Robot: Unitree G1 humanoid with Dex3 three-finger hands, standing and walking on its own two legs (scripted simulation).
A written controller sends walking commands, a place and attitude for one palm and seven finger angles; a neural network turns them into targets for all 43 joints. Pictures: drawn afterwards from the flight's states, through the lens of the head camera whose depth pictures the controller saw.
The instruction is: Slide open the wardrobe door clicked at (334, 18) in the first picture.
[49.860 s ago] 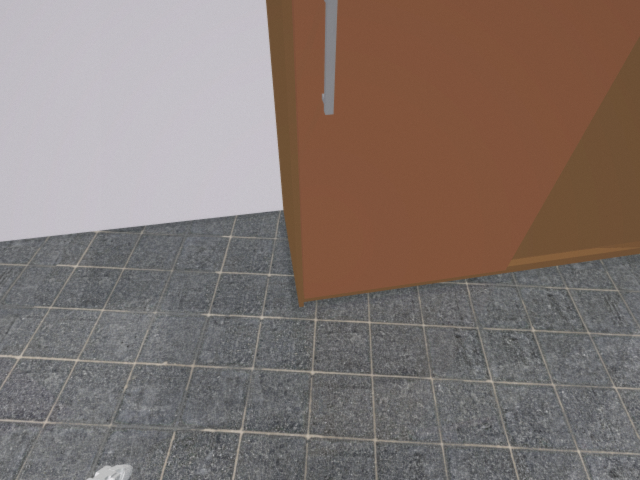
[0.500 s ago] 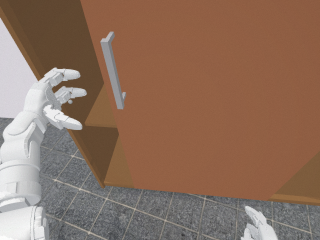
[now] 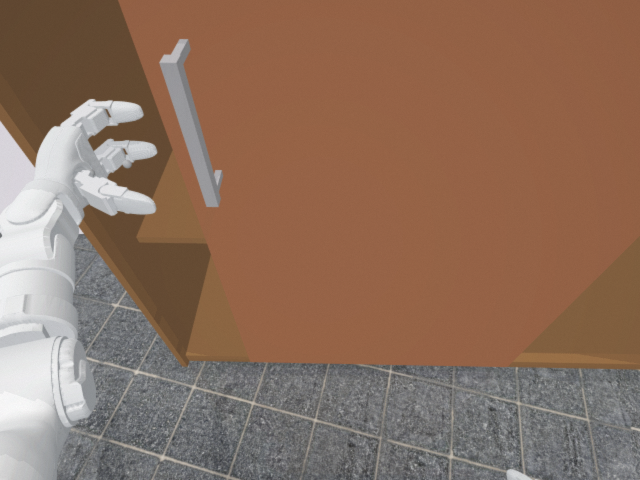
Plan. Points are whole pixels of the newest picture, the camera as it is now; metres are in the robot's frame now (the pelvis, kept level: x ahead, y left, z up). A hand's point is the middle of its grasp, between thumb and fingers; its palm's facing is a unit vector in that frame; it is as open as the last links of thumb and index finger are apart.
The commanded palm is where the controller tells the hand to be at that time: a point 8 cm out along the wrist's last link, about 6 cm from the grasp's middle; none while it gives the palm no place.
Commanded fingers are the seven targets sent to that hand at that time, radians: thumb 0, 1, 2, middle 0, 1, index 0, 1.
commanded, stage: move the hooked fingers beside the handle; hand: left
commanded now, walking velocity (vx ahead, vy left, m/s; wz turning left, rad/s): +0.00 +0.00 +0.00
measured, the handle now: (199, 132) +0.51 +0.16 +0.16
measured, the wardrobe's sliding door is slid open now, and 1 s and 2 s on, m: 0.21 0.21 0.21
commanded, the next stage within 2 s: feel for the door with the fingertips in 1.16 s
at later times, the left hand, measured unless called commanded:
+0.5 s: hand (125, 161) +0.44 +0.23 +0.18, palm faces -0.03 -1.00 -0.01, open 14.0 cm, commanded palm +0.42 +0.27 +0.17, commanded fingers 0.00 -0.50 0.30 -0.30 -1.20 -0.30 -1.20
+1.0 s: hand (140, 154) +0.47 +0.22 +0.17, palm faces -0.01 -1.00 -0.02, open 14.0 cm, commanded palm +0.44 +0.27 +0.17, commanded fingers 0.00 -0.50 0.30 -0.30 -1.20 -0.30 -1.20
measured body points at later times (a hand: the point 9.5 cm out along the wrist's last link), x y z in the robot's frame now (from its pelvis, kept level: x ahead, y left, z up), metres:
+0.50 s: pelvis +0.01 +0.01 +0.00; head +0.04 +0.00 +0.45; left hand +0.44 +0.28 +0.18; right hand +0.07 -0.26 -0.11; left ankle -0.02 +0.11 -0.74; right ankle +0.02 -0.11 -0.74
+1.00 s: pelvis +0.00 +0.00 +0.00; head +0.05 -0.01 +0.44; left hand +0.46 +0.27 +0.17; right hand +0.06 -0.26 -0.12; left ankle -0.02 +0.11 -0.74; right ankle +0.02 -0.11 -0.74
